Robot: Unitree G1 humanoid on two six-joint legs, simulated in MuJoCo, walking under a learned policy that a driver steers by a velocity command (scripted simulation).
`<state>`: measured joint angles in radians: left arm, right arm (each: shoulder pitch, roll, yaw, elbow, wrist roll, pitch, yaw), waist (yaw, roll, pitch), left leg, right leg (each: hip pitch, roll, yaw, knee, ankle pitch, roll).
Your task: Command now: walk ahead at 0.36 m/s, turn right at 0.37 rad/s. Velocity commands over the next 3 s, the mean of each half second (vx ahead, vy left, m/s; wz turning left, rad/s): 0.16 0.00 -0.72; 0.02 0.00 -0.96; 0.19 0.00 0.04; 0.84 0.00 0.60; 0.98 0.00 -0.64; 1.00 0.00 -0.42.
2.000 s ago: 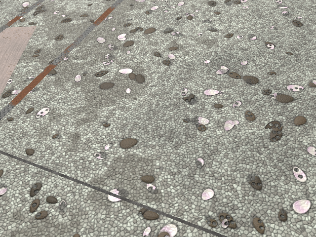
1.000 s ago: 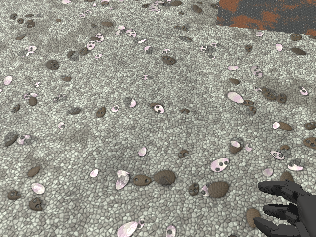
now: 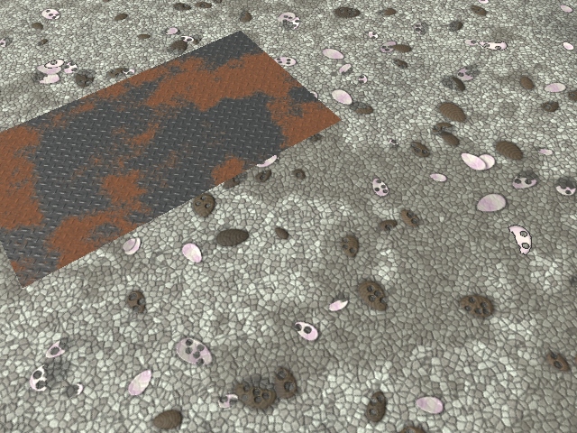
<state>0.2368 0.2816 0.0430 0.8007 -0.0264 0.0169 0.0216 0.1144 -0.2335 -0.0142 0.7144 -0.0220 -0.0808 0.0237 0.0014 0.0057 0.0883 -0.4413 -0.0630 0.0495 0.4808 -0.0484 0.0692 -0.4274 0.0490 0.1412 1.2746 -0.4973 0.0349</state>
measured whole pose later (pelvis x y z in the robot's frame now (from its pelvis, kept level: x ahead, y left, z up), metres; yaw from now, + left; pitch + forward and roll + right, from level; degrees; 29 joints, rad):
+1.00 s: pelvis +0.16 -0.05 +0.02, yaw -51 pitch +2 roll +1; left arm 0.16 0.37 0.11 0.56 -0.03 0.07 0.02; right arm 0.09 -0.28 -0.09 0.70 -0.02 0.00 -0.04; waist -0.01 -0.04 0.05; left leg -0.28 -0.02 0.03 0.45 -0.21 0.02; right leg -0.56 0.05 0.13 1.17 -0.42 0.06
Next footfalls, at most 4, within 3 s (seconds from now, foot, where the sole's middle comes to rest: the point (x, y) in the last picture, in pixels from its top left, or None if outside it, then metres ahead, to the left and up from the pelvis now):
0.38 right None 0.13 -0.16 -0.76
0.84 left None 0.29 -0.02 -0.76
1.24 right None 0.05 -0.18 -0.76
1.76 left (378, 407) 0.49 -0.15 -0.76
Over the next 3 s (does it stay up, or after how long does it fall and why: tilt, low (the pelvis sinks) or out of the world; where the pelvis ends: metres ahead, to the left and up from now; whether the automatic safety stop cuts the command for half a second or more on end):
stays up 1.23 -0.73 0.01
